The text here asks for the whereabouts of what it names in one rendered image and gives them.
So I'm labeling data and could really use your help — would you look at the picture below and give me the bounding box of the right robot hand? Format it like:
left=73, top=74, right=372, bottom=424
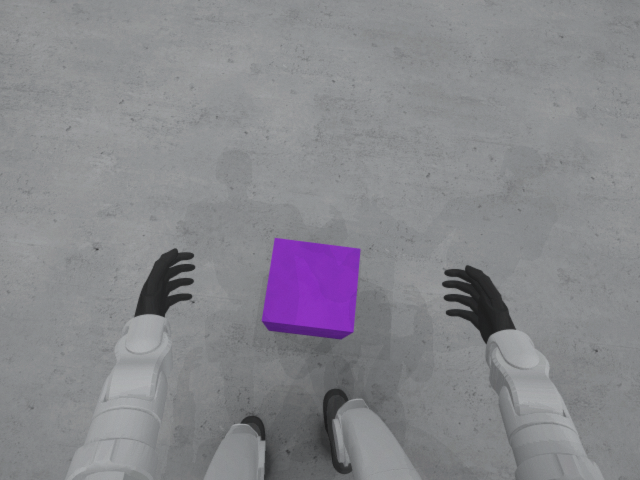
left=442, top=265, right=516, bottom=345

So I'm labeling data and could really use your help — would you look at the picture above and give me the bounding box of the robot right forearm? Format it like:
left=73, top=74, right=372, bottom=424
left=485, top=329, right=604, bottom=480

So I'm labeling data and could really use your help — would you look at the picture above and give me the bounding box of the robot left shin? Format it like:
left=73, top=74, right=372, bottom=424
left=220, top=424, right=258, bottom=444

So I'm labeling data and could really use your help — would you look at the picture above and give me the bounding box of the robot left foot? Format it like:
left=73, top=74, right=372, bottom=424
left=240, top=416, right=265, bottom=441

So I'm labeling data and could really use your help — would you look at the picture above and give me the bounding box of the robot left forearm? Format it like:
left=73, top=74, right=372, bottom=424
left=65, top=314, right=173, bottom=480

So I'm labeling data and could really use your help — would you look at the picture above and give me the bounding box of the carton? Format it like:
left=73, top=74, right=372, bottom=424
left=262, top=238, right=361, bottom=339

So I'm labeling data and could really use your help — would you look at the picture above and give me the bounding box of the left robot hand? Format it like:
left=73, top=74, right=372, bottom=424
left=134, top=248, right=195, bottom=317

